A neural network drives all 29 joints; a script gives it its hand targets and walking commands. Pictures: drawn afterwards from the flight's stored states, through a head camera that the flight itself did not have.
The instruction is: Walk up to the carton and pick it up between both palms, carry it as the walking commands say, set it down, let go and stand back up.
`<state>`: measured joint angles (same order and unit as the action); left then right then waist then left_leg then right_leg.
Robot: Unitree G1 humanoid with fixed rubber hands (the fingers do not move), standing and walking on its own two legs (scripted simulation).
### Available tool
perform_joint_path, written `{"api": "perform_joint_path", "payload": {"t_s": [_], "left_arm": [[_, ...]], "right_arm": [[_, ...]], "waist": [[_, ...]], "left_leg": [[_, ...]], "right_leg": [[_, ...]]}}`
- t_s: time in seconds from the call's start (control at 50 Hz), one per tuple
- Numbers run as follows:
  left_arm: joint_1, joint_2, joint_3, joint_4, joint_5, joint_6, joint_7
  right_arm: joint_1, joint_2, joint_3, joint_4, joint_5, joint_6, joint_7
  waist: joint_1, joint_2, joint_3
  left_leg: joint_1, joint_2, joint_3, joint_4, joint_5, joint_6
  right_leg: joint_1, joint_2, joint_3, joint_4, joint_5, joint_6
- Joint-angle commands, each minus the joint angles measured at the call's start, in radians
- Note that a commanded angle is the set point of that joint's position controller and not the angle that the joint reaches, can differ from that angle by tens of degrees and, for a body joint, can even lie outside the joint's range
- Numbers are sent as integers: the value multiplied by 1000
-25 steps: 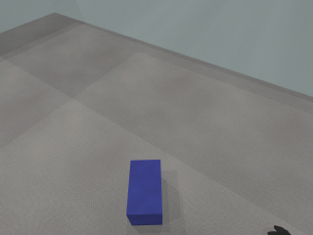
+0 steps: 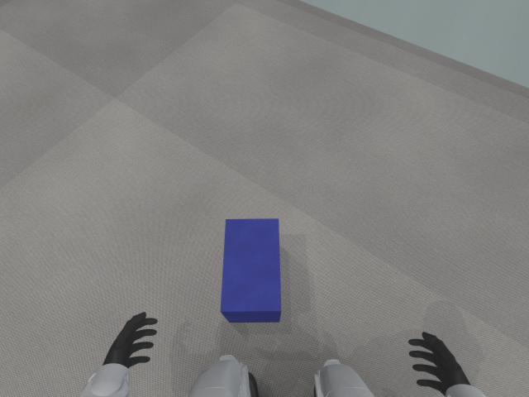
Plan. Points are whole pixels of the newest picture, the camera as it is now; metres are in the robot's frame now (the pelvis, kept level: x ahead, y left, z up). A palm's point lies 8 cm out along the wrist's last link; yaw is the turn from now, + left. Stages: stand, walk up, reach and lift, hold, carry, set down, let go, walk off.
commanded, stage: reach and lift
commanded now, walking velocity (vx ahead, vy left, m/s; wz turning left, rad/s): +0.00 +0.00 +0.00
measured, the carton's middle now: (253, 272) +0.47 +0.06 -0.63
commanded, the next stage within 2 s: none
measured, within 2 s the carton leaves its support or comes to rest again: neither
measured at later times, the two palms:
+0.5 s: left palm (144, 296) +0.29 +0.23 -0.13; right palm (407, 317) +0.25 -0.24 -0.17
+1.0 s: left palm (157, 232) +0.44 +0.25 -0.19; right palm (341, 242) +0.41 -0.15 -0.21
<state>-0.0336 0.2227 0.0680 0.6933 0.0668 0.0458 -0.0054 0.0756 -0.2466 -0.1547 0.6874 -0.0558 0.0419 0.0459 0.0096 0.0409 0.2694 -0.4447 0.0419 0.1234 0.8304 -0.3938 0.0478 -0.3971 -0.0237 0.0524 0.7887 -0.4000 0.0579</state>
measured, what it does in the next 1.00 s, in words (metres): lowers itself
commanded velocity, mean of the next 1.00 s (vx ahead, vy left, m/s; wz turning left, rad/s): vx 0.00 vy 0.00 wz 0.00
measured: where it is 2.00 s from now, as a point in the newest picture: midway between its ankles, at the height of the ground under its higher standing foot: outside the picture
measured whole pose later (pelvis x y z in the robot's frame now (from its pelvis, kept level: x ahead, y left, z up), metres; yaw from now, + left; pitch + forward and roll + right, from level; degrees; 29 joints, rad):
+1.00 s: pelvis -0.07 +0.02 -0.07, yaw +3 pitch +28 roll -4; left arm -1.20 0.36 0.10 0.79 -0.04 0.22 0.09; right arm -1.03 -0.25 -0.22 0.77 0.08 0.20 -0.14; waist 0.01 -0.02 0.37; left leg -1.28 0.01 0.07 1.10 -0.31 0.10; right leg -1.20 -0.02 0.05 1.08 -0.36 0.06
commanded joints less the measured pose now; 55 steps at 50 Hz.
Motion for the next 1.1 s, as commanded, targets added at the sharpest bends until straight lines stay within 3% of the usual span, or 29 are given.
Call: {"api": "perform_joint_path", "payload": {"t_s": [0.0,0.08,0.18,0.2,0.26,0.28,0.38,0.46,0.56,0.68,0.72,0.74,0.84,0.92,0.98,1.04,1.08], "left_arm": [[-36,183,205,-193,51,-3,49],[-114,177,168,-190,21,6,52],[-238,201,127,-155,-30,1,38],[-287,210,121,-163,-34,2,33],[-387,221,128,-149,-77,4,18],[-414,223,126,-121,-88,12,15],[-544,289,188,-28,-116,38,-4],[-676,315,207,37,-146,69,-8],[-896,318,224,98,-172,105,-1],[-1250,330,172,33,-166,136,23],[-1343,339,157,-31,-167,140,42],[-1369,340,157,-54,-171,142,55],[-1397,269,120,-60,-177,151,106],[-1494,208,72,-48,-199,148,134],[-1541,128,34,35,-226,146,138],[-1563,157,39,-52,-232,145,152],[-1583,178,29,-137,-243,148,162]], "right_arm": [[-180,-167,-64,-240,-4,-43,-53],[-173,-131,-57,-171,15,-24,-69],[-247,-104,-48,-116,29,-13,-90],[-285,-101,-44,-121,41,-11,-96],[-390,-92,-31,-152,68,-3,-111],[-429,-81,-21,-148,82,5,-117],[-651,-67,16,-276,118,33,-158],[-822,-59,33,-342,131,63,-183],[-1067,-52,32,-296,159,100,-203],[-1222,-84,-35,-102,182,152,-212],[-1236,-109,-69,-35,183,163,-213],[-1259,-136,-89,-29,177,163,-214],[-1284,-197,-159,53,163,140,-198],[-1439,-250,-170,-91,181,83,-187],[-1543,-249,-166,-169,201,47,-179],[-1557,-252,-163,-300,223,32,-187],[-1566,-238,-142,-372,243,36,-199]], "waist": [[23,-24,-571],[-19,-11,-669],[-57,-44,-723],[-51,-26,-744],[-32,-74,-805],[-24,-66,-809],[57,-164,-891],[67,-228,-919],[79,-155,-930],[6,-21,-1096],[-31,30,-1222],[-45,30,-1305],[-110,119,-1473],[-131,140,-1575],[-141,155,-1644],[-142,149,-1916],[-139,129,-2057]], "left_leg": [[235,-57,-166,40,653,-127],[256,-54,-196,105,859,-128],[184,-55,-214,144,872,-104],[177,-51,-220,151,855,-98],[88,-59,-207,173,781,-68],[66,-63,-206,175,747,-64],[-165,-88,-162,179,539,-30],[-321,-94,-148,155,354,-18],[-333,-91,-154,145,212,-25],[-132,-80,-205,161,144,-60],[22,-77,-235,173,220,-76],[120,-74,-261,179,265,-85],[493,-47,-385,224,580,-100],[638,-23,-451,267,745,-84],[680,-9,-478,311,857,-68],[849,-8,-495,364,1082,-64],[925,-15,-490,404,1158,-57]], "right_leg": [[-316,79,-134,55,228,-7],[-467,76,-120,110,319,-9],[-562,67,-86,129,342,-12],[-584,62,-82,128,322,-16],[-564,67,-73,135,361,-17],[-576,66,-73,140,339,-23],[-441,73,-58,157,374,-15],[-387,68,-60,174,273,-6],[-529,61,-81,173,68,-11],[-703,89,-122,221,14,-14],[-768,101,-134,240,47,-18],[-793,107,-136,244,64,-17],[-1048,122,-157,283,105,-27],[-1141,127,-156,304,115,-40],[-1212,123,-148,314,125,-51],[-1149,127,-155,332,205,-54],[-1101,129,-155,331,249,-60]]}}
